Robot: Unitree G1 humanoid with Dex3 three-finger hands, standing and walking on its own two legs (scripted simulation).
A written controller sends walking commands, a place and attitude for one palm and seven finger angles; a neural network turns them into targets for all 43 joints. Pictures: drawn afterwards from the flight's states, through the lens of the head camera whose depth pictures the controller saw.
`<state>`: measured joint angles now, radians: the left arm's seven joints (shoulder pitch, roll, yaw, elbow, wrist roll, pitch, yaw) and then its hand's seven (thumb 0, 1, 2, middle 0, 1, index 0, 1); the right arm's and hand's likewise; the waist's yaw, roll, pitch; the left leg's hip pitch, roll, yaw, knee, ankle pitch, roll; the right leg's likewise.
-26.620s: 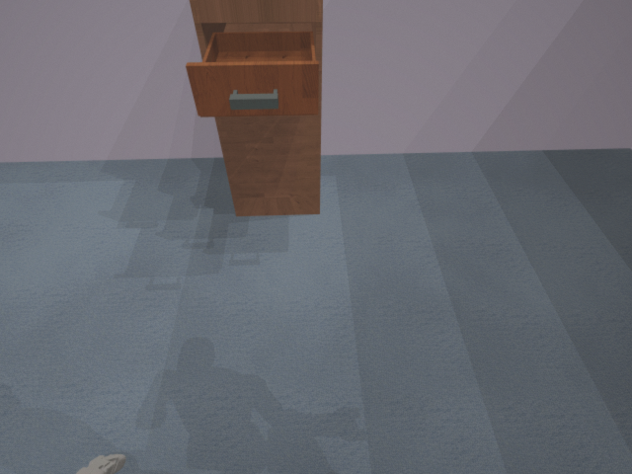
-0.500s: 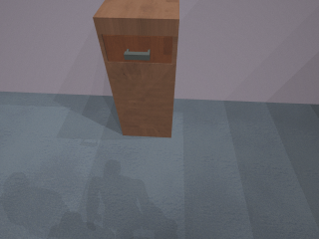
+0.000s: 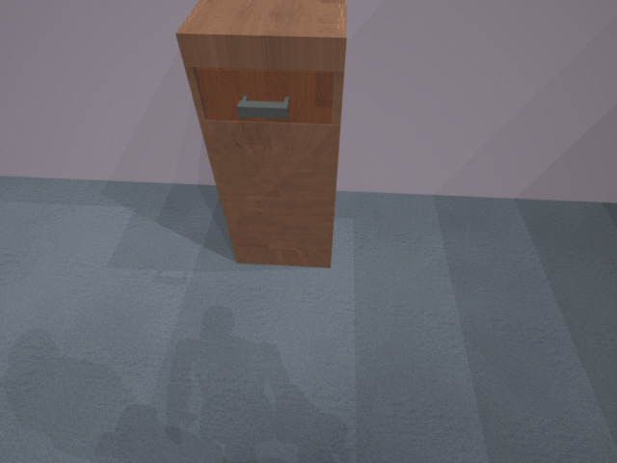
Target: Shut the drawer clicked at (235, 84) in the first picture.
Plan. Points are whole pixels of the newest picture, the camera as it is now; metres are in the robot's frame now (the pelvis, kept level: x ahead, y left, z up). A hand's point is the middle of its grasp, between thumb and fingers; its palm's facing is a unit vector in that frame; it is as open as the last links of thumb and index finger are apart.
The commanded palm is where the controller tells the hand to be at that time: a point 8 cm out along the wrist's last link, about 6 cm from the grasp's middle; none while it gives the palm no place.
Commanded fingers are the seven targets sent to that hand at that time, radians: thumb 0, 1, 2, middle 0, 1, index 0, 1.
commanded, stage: stand and wait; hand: left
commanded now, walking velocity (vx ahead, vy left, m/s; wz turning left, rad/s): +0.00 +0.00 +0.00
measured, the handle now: (264, 104) +0.90 +0.16 -0.03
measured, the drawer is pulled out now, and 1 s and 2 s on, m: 0.00 0.00 0.00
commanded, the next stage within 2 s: none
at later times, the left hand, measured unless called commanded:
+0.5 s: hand out of the picture +0.05 +0.20 -0.17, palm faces +0.01 -0.97 -0.26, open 7.4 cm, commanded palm none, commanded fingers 0.00 0.90 0.90 -0.20 -0.30 -0.20 -0.30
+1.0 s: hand out of the picture +0.05 +0.20 -0.17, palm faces +0.01 -0.96 -0.27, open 7.4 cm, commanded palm none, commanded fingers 0.00 0.90 0.90 -0.20 -0.30 -0.20 -0.30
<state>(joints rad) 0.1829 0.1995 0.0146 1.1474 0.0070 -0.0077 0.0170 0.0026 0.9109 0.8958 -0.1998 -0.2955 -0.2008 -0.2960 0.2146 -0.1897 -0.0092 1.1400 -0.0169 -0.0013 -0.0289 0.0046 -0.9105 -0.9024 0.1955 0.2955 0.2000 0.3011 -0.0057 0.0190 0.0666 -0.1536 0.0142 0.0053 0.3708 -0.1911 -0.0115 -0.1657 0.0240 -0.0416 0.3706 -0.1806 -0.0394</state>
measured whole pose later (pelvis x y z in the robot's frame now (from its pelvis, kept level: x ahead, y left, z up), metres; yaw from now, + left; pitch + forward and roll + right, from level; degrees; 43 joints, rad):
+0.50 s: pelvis +0.01 +0.00 +0.00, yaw +0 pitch -1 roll +0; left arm 0.17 0.22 0.02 1.14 0.01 -0.01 0.02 0.00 0.91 0.90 -0.20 -0.30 -0.20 -0.30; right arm 0.21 -0.21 -0.01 1.15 -0.02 0.00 -0.03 0.01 -0.91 -0.90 0.20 0.30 0.20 0.30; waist -0.01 0.02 0.06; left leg -0.13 0.02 0.01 0.35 -0.20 -0.01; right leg -0.15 0.03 -0.04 0.36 -0.19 -0.04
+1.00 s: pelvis +0.01 +0.00 +0.00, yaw +0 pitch -2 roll +0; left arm 0.17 0.23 0.02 1.14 0.01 -0.01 0.01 0.00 0.91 0.90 -0.20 -0.30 -0.20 -0.30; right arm 0.19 -0.22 -0.01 1.15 -0.02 -0.01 -0.03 0.01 -0.91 -0.90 0.20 0.30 0.20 0.30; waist -0.01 0.02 0.05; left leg -0.11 0.02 0.01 0.33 -0.19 -0.02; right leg -0.13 0.03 -0.04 0.34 -0.18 -0.05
